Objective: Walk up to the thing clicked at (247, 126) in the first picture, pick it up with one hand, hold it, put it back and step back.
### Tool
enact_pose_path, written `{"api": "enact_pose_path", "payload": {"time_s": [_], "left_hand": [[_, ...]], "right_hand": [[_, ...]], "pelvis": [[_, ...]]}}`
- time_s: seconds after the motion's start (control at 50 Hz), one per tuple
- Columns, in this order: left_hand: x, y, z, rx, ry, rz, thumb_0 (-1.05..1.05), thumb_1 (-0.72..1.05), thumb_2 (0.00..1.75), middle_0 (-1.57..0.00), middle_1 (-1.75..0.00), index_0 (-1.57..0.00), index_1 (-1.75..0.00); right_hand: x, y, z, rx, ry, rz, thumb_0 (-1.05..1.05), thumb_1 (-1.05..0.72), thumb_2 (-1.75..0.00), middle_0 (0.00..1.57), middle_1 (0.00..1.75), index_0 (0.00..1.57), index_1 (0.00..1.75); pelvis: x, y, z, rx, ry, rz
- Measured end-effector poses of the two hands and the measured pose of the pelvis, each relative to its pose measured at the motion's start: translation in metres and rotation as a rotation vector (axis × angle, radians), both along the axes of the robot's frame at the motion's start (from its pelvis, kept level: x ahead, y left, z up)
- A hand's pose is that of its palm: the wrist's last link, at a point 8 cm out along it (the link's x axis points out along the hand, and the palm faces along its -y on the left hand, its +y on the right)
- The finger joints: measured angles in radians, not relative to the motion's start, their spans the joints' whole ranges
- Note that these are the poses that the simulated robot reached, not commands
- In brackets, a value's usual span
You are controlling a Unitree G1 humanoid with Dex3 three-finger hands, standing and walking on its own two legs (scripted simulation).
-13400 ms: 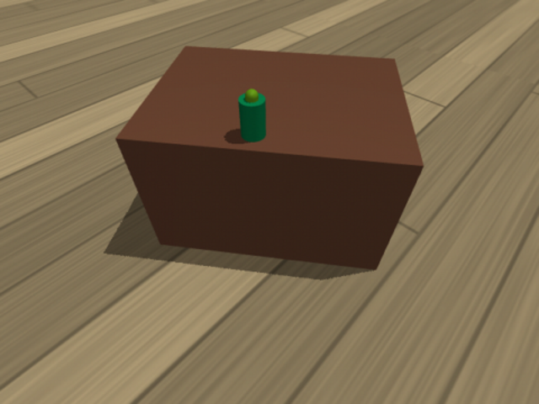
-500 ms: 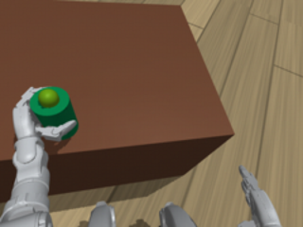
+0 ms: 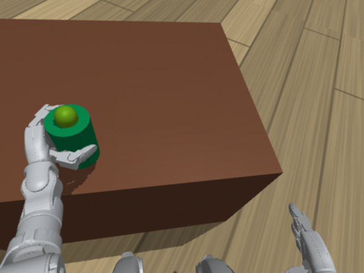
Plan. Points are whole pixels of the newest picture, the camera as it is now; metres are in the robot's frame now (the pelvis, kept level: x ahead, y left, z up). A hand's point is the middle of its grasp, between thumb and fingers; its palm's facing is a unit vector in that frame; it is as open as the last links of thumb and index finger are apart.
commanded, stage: settle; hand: left
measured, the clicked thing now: (73, 134) +0.43 +0.21 +0.03
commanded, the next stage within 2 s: lift in 0.12 s
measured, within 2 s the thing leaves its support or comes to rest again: neither
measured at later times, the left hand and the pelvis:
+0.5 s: hand (70, 128) +0.43 +0.21 +0.06, palm faces +0.19 -0.98 -0.02, open 11.3 cm; pelvis +0.02 +0.00 +0.02, yaw +0 degrees
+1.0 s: hand (64, 123) +0.38 +0.18 +0.14, palm faces +0.20 -0.98 -0.01, open 11.3 cm; pelvis +0.02 +0.00 +0.05, yaw +0 degrees
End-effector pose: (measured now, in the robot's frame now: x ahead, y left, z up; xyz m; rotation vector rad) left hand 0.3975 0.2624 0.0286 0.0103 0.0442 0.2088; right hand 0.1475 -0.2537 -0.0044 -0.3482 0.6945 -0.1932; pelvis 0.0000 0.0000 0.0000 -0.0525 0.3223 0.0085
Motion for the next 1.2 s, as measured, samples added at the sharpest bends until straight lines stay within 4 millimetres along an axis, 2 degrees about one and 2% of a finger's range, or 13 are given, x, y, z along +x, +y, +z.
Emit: {"api": "enact_pose_path", "payload": {"time_s": [0.34, 0.56, 0.74, 0.9, 1.2], "left_hand": [[0.006, -0.002, 0.017, 0.000, 0.005, -0.010, 0.01, -0.56, 1.10, -0.63, -1.02, -0.65, -1.01], [-0.002, -0.011, 0.042, 0.005, -0.018, -0.024, 0.01, -0.56, 1.10, -0.63, -1.02, -0.65, -1.01], [-0.018, -0.018, 0.076, 0.018, -0.050, -0.021, 0.01, -0.56, 1.11, -0.63, -1.01, -0.65, -1.01], [-0.035, -0.024, 0.103, 0.016, -0.053, -0.007, 0.01, -0.56, 1.11, -0.64, -1.01, -0.65, -1.00], [-0.068, -0.040, 0.128, 0.000, -0.043, -0.001, 0.01, -0.56, 1.11, -0.63, -1.01, -0.65, -1.01]], "right_hand": [[0.012, -0.002, 0.005, 0.015, 0.012, -0.014, -0.01, 0.51, -0.06, 0.05, 0.05, 0.06, 0.05], [0.018, -0.008, 0.016, 0.015, -0.013, -0.044, -0.01, 0.52, -0.06, 0.05, 0.05, 0.05, 0.05], [0.020, -0.006, 0.016, 0.059, -0.031, -0.077, -0.01, 0.53, -0.05, 0.05, 0.05, 0.05, 0.05], [0.019, -0.012, 0.015, 0.076, -0.043, -0.108, -0.01, 0.53, -0.05, 0.05, 0.05, 0.05, 0.05], [0.011, -0.019, 0.012, 0.097, -0.050, -0.133, -0.01, 0.53, -0.05, 0.05, 0.05, 0.05, 0.05]], "pelvis": [[0.010, 0.000, 0.012, 0.008, -0.017, -0.002], [0.019, 0.002, 0.023, 0.014, -0.054, -0.005], [0.023, 0.003, 0.033, 0.023, -0.105, -0.008], [0.021, 0.001, 0.042, 0.034, -0.155, -0.006], [0.011, -0.007, 0.055, 0.045, -0.233, 0.001]]}}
